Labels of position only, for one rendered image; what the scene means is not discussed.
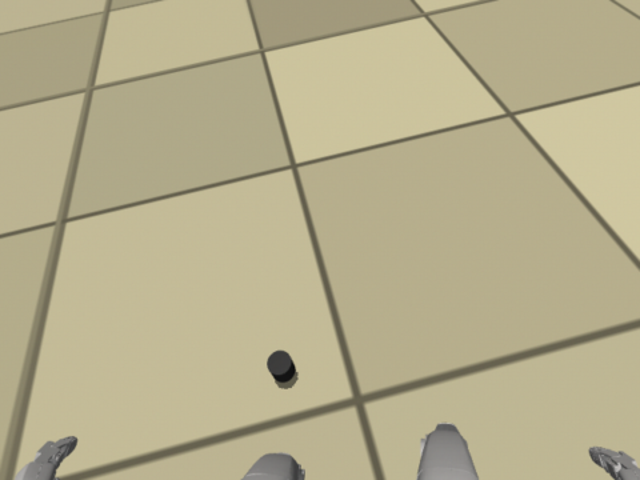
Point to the tin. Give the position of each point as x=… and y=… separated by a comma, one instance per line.
x=281, y=366

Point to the left robot hand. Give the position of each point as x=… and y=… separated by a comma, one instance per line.
x=47, y=460

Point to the right robot hand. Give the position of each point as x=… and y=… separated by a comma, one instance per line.
x=620, y=465

